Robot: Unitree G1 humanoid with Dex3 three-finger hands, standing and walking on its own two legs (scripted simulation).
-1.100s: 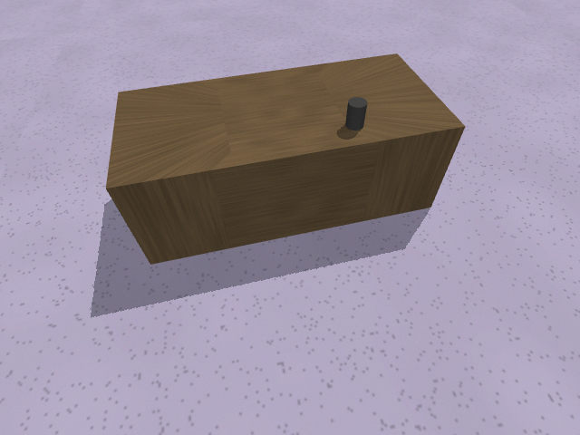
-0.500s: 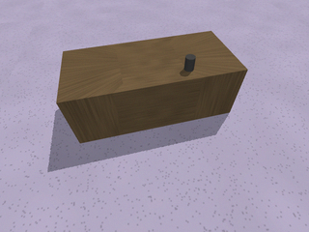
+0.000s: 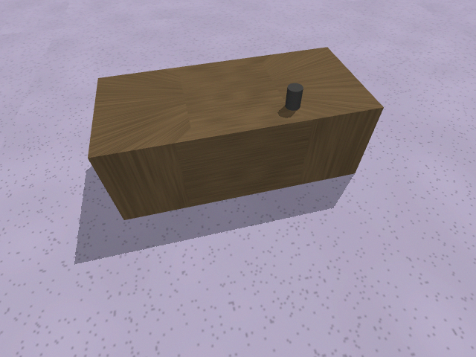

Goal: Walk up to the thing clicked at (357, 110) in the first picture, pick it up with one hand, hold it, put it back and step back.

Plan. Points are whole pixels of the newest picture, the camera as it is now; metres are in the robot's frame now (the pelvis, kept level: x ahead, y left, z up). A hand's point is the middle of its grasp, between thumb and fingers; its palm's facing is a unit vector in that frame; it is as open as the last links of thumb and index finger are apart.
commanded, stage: stand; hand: right
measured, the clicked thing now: (293, 97) +1.18 -0.24 -0.28
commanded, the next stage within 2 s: walk up in 0.02 s
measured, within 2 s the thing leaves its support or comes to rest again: neither
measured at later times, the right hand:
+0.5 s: hand (401, 315) +0.22 -0.31 -0.16, palm faces -0.15 +0.92 -0.35, open 7.4 cm
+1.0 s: hand (384, 230) +0.42 -0.34 -0.15, palm faces -0.12 +0.92 -0.38, open 7.4 cm
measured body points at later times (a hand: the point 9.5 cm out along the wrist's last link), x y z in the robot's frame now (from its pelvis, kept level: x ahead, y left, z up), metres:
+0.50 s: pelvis +0.12 -0.04 -0.01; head +0.15 -0.05 +0.44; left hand +0.09 +0.28 -0.12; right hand +0.23 -0.36 -0.13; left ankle +0.20 +0.10 -0.71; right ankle +0.03 -0.13 -0.75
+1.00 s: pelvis +0.32 -0.06 -0.02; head +0.32 -0.07 +0.43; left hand +0.35 +0.27 -0.12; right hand +0.42 -0.38 -0.12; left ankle +0.29 +0.08 -0.75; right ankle +0.46 -0.21 -0.73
